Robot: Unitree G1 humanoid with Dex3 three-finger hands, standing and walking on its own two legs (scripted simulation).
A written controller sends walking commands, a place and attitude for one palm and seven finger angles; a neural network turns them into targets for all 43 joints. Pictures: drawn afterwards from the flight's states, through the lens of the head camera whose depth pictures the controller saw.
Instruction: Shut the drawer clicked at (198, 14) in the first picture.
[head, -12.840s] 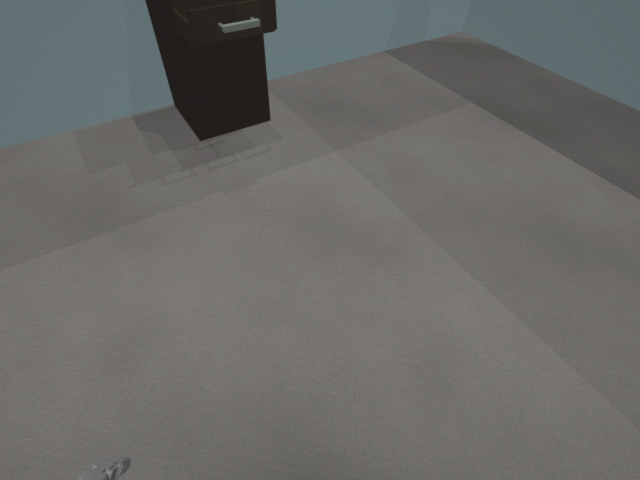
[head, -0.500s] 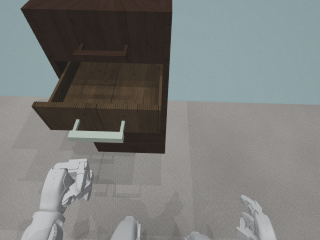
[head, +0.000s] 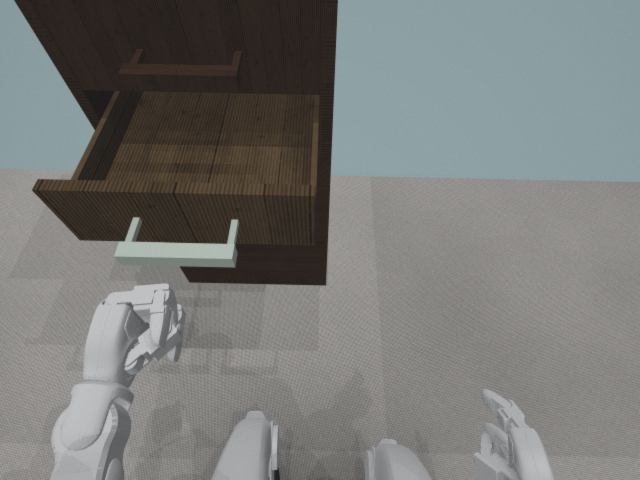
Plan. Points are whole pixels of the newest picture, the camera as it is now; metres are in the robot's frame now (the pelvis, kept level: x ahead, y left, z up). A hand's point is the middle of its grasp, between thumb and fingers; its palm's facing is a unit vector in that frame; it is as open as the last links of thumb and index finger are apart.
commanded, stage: bring the fist close to the handle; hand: left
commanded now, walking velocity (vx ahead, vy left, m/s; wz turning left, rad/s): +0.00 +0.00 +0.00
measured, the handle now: (181, 240) +0.43 +0.22 -0.02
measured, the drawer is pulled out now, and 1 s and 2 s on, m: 0.21 0.21 0.14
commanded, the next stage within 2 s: push the drawer shut in 0.90 s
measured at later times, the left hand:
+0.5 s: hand (192, 312) +0.33 +0.18 -0.02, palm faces -0.04 -1.00 -0.04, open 3.3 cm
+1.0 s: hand (195, 311) +0.32 +0.18 -0.01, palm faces -0.02 -1.00 -0.05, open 3.3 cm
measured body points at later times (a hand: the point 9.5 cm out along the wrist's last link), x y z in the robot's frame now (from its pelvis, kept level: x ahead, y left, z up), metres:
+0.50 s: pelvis -0.02 +0.02 -0.04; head +0.10 +0.03 +0.40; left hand +0.32 +0.24 -0.01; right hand +0.14 -0.23 -0.14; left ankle +0.06 +0.14 -0.63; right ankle -0.02 -0.11 -0.63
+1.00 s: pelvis -0.01 +0.02 -0.04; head +0.10 +0.03 +0.40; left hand +0.32 +0.23 -0.01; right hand +0.14 -0.23 -0.14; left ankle +0.06 +0.14 -0.63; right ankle -0.02 -0.11 -0.63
